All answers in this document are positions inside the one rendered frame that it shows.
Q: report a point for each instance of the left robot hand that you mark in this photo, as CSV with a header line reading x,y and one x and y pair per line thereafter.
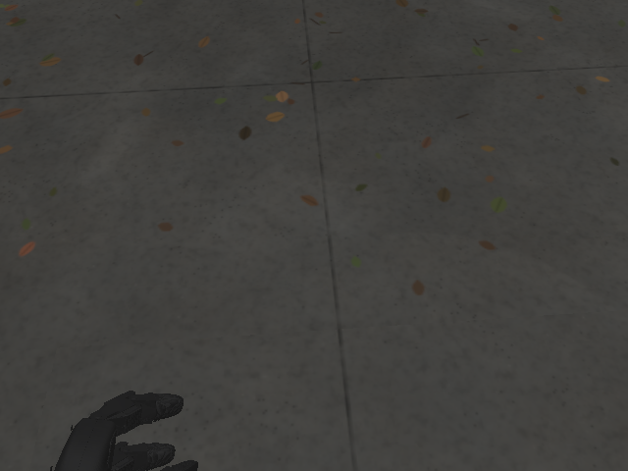
x,y
91,444

